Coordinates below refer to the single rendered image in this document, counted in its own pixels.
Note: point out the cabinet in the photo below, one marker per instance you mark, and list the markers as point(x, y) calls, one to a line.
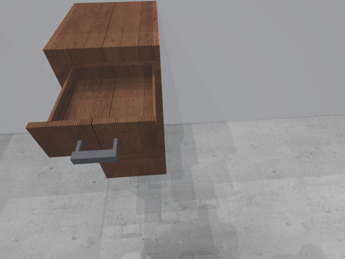
point(113, 33)

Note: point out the handle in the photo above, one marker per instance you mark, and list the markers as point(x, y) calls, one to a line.
point(98, 156)

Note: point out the drawer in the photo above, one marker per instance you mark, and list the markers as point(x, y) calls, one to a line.
point(99, 103)

